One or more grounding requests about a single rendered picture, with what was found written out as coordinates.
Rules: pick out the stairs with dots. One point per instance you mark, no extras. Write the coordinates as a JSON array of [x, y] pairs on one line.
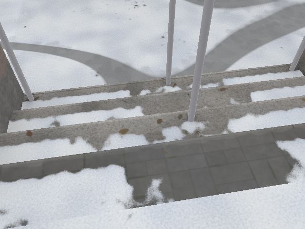
[[120, 115]]

